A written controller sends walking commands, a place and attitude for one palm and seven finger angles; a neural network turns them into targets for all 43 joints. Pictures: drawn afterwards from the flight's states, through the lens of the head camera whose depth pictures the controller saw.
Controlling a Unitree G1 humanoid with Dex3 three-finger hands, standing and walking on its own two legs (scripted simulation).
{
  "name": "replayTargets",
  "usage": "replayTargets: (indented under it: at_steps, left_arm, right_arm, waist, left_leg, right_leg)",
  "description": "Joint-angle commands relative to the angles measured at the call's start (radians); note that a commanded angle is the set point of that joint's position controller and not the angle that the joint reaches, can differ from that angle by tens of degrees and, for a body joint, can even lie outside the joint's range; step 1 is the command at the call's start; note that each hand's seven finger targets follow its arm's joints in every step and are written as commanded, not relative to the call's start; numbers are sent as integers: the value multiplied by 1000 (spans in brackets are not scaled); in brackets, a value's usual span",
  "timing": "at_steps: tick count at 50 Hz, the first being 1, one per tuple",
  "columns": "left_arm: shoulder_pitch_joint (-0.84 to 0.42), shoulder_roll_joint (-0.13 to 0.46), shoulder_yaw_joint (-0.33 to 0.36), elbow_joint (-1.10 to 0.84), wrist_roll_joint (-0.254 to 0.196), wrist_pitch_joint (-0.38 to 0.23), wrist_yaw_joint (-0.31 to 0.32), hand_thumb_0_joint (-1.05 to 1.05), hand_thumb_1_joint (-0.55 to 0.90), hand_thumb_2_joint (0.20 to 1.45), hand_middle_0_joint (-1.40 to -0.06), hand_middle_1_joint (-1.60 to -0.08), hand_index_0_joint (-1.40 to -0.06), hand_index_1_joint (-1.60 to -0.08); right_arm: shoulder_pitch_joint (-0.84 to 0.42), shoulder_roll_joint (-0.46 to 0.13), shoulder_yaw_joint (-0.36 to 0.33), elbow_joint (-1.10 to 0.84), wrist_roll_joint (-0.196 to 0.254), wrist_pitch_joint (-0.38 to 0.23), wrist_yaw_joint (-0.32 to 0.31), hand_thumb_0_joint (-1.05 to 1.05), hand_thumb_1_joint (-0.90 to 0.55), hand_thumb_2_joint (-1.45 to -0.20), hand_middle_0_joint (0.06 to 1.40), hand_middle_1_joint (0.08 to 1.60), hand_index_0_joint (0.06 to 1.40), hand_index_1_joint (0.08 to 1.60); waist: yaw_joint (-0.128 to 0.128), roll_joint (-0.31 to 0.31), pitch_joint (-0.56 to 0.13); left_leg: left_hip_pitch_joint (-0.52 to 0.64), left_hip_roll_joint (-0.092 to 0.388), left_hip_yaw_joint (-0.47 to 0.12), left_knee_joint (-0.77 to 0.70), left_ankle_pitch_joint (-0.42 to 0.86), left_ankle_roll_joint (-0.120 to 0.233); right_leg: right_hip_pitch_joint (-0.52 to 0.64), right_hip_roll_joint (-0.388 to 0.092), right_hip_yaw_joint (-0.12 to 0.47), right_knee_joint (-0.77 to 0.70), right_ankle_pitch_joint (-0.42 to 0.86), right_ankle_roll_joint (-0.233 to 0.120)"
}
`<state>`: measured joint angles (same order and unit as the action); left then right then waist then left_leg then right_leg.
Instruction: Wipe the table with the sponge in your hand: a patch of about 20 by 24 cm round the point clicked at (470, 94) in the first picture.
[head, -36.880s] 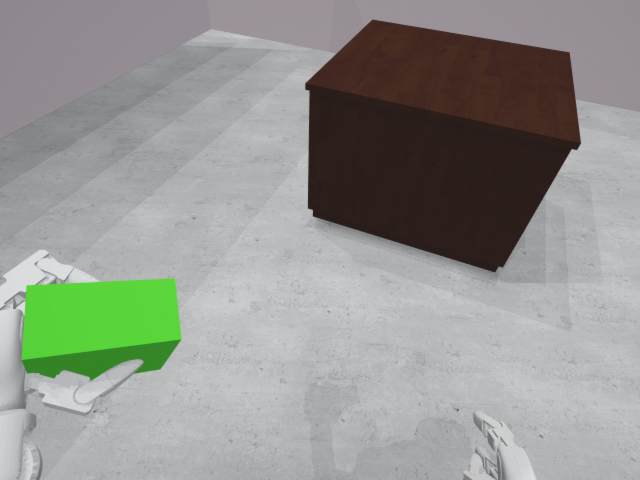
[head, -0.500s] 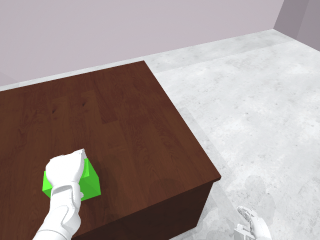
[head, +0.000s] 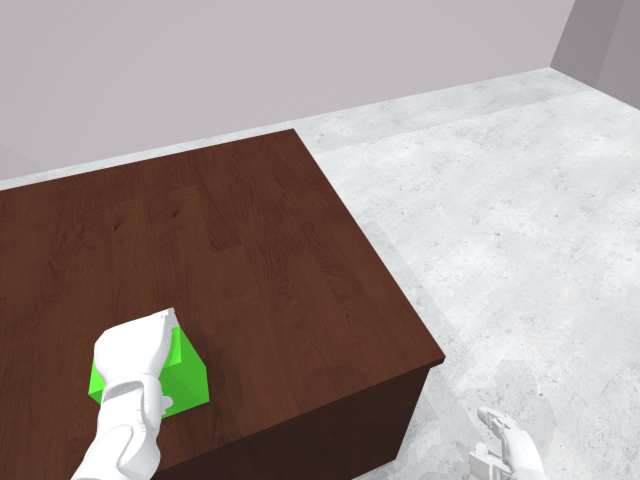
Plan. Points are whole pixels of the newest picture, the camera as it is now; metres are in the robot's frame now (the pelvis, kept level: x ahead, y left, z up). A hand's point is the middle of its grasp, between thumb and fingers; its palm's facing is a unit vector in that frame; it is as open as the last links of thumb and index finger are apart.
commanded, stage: lift the sponge slowly off the table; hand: left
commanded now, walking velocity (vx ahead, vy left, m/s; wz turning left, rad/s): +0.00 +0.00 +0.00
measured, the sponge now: (159, 384) +0.24 +0.27 -0.05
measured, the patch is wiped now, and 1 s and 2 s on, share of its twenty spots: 1.00 1.00 1.00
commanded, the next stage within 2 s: bring the sponge back beside the body in 1.54 s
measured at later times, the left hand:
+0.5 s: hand (157, 354) +0.25 +0.26 +0.02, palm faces -0.04 -0.13 -0.99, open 9.7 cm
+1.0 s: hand (141, 345) +0.25 +0.27 +0.05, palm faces -0.02 -0.14 -0.99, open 9.7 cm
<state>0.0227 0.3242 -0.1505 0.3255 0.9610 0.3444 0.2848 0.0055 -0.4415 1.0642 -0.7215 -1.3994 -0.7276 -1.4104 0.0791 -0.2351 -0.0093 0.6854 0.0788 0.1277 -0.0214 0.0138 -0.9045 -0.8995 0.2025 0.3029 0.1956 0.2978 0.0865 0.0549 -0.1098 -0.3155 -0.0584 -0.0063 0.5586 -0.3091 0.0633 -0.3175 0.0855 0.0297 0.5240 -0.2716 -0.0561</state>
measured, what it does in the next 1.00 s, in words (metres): stands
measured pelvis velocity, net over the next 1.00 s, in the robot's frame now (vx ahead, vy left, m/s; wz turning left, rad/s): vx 0.00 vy -0.01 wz -0.01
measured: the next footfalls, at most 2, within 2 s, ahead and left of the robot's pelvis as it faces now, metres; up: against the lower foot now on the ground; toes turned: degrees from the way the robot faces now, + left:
none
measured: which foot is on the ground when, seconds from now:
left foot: down 0.00-1.00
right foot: down 0.00-1.00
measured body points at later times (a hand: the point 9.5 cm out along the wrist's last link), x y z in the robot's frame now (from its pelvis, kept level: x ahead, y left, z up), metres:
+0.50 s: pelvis +0.00 +0.00 +0.01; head -0.02 -0.03 +0.45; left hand +0.25 +0.26 +0.07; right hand +0.22 -0.21 -0.09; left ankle -0.02 +0.08 -0.73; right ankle +0.00 -0.09 -0.73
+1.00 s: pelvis +0.00 -0.01 +0.01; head -0.02 -0.04 +0.46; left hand +0.24 +0.27 +0.10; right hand +0.24 -0.22 -0.08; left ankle -0.02 +0.08 -0.73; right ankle +0.00 -0.09 -0.73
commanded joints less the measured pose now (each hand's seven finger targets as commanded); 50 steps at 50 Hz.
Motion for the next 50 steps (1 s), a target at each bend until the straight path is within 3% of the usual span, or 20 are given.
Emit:
replayTargets:
  at_steps: [1,5,7,9,11,12,15,16,20,21,23,26,29,31,37,39,41,43,46,50]
  left_arm:
    - [-229,174,92,-184,12,-12,9,0,100,1300,-1200,-1600,-1200,-1600]
    - [-244,172,77,-183,30,-22,3,0,100,1300,-1200,-1600,-1200,-1600]
    - [-234,172,82,-226,26,-34,3,0,100,1300,-1200,-1600,-1200,-1600]
    - [-261,163,65,-212,31,-33,-1,0,100,1300,-1200,-1600,-1200,-1600]
    - [-299,200,101,-234,32,-31,1,0,100,1300,-1200,-1600,-1200,-1600]
    - [-320,179,71,-242,34,-31,1,0,100,1300,-1200,-1600,-1200,-1600]
    - [-320,171,63,-244,38,-29,0,0,100,1300,-1200,-1600,-1200,-1600]
    - [-313,208,108,-268,29,-32,1,0,100,1300,-1200,-1600,-1200,-1600]
    - [-296,151,43,-237,30,1,-14,0,100,1300,-1200,-1600,-1200,-1600]
    - [-305,185,85,-247,20,7,-17,0,100,1300,-1200,-1600,-1200,-1600]
    - [-275,169,62,-258,17,18,-29,0,100,1300,-1200,-1600,-1200,-1600]
    - [-291,228,114,-264,13,30,-42,0,100,1300,-1200,-1600,-1200,-1600]
    - [-294,200,78,-279,14,30,-58,0,100,1300,-1200,-1600,-1200,-1600]
    - [-306,252,125,-307,11,23,-65,0,100,1300,-1200,-1600,-1200,-1600]
    - [-296,217,90,-337,2,13,-87,0,100,1300,-1200,-1600,-1200,-1600]
    - [-272,240,113,-338,0,10,-93,0,100,1300,-1200,-1600,-1200,-1600]
    - [-245,279,157,-377,-6,7,-96,0,100,1300,-1200,-1600,-1200,-1600]
    - [-242,253,129,-359,-6,16,-102,0,100,1300,-1200,-1600,-1200,-1600]
    - [-250,297,164,-394,-13,27,-112,0,100,1300,-1200,-1600,-1200,-1600]
    - [-237,265,129,-429,-17,25,-129,0,100,1300,-1200,-1600,-1200,-1600]
  right_arm:
    - [-194,-113,-28,-163,-7,-53,-8,0,-900,-900,200,300,200,300]
    - [-188,-110,-27,-155,-12,-54,-7,0,-900,-900,200,300,200,300]
    - [-190,-106,-30,-163,-15,-57,-6,0,-900,-900,200,300,200,300]
    - [-189,-105,-28,-157,-16,-59,-5,0,-900,-900,200,300,200,300]
    - [-207,-109,-23,-156,-14,-58,-8,0,-900,-900,200,300,200,300]
    - [-199,-105,-24,-156,-14,-58,-9,0,-900,-900,200,300,200,300]
    - [-205,-103,-24,-153,-15,-63,-9,0,-900,-900,200,300,200,300]
    - [-212,-107,-25,-155,-15,-65,-10,0,-900,-900,200,300,200,300]
    - [-224,-106,-19,-153,-11,-61,-4,0,-900,-900,200,300,200,300]
    - [-232,-110,-18,-152,-10,-58,-5,0,-900,-900,200,300,200,300]
    - [-233,-107,-14,-160,-10,-56,-3,0,-900,-900,200,300,200,300]
    - [-250,-114,-10,-155,-10,-48,-6,0,-900,-900,200,300,200,300]
    - [-249,-108,-9,-158,-10,-50,-8,0,-900,-900,200,300,200,300]
    - [-257,-115,-7,-156,-11,-51,-9,0,-900,-900,200,300,200,300]
    - [-255,-107,-8,-161,-12,-60,-11,0,-900,-900,200,300,200,300]
    - [-254,-112,-10,-155,-14,-61,-9,0,-900,-900,200,300,200,300]
    - [-262,-116,-8,-159,-15,-61,-6,0,-900,-900,200,300,200,300]
    - [-262,-113,-3,-157,-13,-59,-5,0,-900,-900,200,300,200,300]
    - [-279,-120,-4,-158,-13,-56,-7,0,-900,-900,200,300,200,300]
    - [-280,-113,-3,-162,-14,-62,-8,0,-900,-900,200,300,200,300]
  waist:
    - [7,-12,-158]
    - [1,-23,-161]
    - [9,11,-174]
    - [-6,-23,-130]
    - [8,11,-144]
    - [-4,13,-141]
    - [5,8,-168]
    - [16,14,-196]
    - [7,-24,-139]
    - [15,-15,-144]
    - [17,-27,-153]
    - [20,-39,-133]
    - [12,-30,-128]
    - [20,-13,-137]
    - [15,2,-126]
    - [18,-26,-134]
    - [31,-3,-155]
    - [20,-27,-111]
    - [26,-17,-120]
    - [21,-13,-121]
  left_leg:
    - [84,27,-88,-88,262,-17]
    - [98,24,-85,-87,272,-17]
    - [119,29,-89,-92,297,-20]
    - [114,30,-91,-94,286,-19]
    - [125,30,-101,-110,276,-22]
    - [129,32,-95,-109,265,-21]
    - [150,30,-94,-111,295,-23]
    - [155,32,-103,-119,303,-24]
    - [146,30,-96,-129,289,-22]
    - [149,32,-101,-139,290,-23]
    - [147,27,-93,-139,299,-18]
    - [142,21,-90,-151,287,-10]
    - [155,19,-79,-152,289,-4]
    - [166,18,-88,-161,293,-5]
    - [190,17,-78,-167,305,3]
    - [192,16,-75,-164,324,2]
    - [201,14,-81,-169,344,-1]
    - [183,14,-75,-173,333,-1]
    - [202,12,-79,-180,325,1]
    - [218,12,-78,-179,342,4]
  right_leg:
    - [105,-29,88,-71,253,-48]
    - [115,-31,85,-79,261,-46]
    - [126,-30,83,-73,271,-48]
    - [103,-28,82,-85,262,-47]
    - [112,-24,93,-93,231,-52]
    - [107,-26,80,-90,213,-47]
    - [127,-28,81,-95,243,-49]
    - [152,-25,93,-95,247,-52]
    - [140,-30,83,-113,239,-47]
    - [153,-26,94,-116,232,-52]
    - [181,-33,85,-119,259,-47]
    - [205,-36,117,-140,265,-48]
    - [210,-40,114,-149,278,-44]
    - [228,-39,132,-157,279,-49]
    - [237,-42,122,-173,283,-46]
    - [255,-46,132,-175,329,-44]
    - [283,-46,145,-169,368,-48]
    - [270,-49,135,-176,365,-43]
    - [282,-48,155,-188,340,-44]
    - [285,-51,141,-193,355,-41]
